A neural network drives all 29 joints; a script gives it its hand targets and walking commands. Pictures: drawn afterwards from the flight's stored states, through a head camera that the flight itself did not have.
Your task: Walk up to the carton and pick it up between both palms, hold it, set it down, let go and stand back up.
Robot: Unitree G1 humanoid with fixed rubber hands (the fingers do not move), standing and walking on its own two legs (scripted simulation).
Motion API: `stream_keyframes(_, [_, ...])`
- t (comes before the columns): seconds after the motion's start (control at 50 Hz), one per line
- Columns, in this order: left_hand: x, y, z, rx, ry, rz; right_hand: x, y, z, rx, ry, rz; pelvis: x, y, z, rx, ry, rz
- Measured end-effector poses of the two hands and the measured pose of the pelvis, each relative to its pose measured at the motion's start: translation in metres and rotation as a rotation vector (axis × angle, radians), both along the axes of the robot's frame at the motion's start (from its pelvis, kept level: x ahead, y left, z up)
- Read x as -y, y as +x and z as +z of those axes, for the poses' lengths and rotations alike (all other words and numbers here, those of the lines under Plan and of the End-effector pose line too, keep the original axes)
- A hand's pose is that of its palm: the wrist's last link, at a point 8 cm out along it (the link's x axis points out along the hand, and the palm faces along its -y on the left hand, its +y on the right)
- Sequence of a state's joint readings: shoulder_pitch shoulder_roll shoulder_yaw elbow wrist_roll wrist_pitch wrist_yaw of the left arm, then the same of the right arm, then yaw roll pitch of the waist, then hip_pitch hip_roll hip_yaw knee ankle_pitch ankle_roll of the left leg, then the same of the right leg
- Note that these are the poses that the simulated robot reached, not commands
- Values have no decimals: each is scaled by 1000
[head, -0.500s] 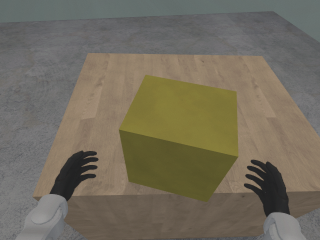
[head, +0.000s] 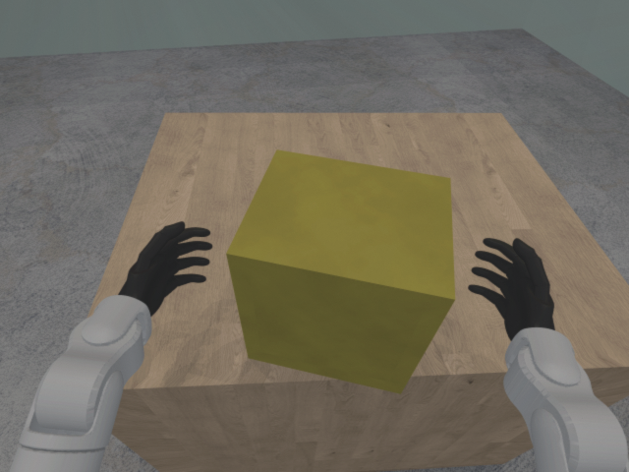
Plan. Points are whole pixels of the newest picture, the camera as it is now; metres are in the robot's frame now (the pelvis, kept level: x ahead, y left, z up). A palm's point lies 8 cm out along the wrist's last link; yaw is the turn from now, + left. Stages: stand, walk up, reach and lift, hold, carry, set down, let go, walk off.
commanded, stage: reach and lift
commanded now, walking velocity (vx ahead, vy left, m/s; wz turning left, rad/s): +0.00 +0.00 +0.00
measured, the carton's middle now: (340, 275) +0.36 -0.03 +0.05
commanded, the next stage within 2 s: none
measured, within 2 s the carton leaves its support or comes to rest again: neither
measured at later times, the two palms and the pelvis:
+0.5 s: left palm (159, 208) +0.36 +0.18 +0.17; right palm (543, 260) +0.30 -0.24 +0.16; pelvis -0.01 +0.00 +0.00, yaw +0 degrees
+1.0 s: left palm (179, 150) +0.42 +0.16 +0.21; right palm (546, 221) +0.34 -0.25 +0.18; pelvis -0.01 +0.00 +0.00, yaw +0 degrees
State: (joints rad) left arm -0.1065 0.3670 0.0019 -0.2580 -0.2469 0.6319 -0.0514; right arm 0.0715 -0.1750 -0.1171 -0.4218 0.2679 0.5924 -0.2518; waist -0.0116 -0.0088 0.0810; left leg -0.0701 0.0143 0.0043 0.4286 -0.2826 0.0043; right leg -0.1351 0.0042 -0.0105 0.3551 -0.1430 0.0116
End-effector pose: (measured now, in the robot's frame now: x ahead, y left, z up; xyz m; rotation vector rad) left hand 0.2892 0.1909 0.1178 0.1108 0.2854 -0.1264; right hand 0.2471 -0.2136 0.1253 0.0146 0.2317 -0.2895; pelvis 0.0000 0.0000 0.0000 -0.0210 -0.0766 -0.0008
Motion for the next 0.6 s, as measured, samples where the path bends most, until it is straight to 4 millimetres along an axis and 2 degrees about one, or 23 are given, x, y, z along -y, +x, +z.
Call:
stream_keyframes(0.18, [8, 26, 37, 56, 15, -16, 10, 19, 10, 7, 21, -34, 2, -10, 0, 11, 2, 0])
stream_keyframes(0.38, [7, 50, 40, 2, 22, 1, 19, 35, 17, 10, 52, -62, 2, -14, 0, 14, 3, 0])
stream_keyframes(0.6, [16, 85, 71, 48, 20, -15, 29, 60, 45, 70, 50, -67, 0, -10, 1, 5, 0, 0])
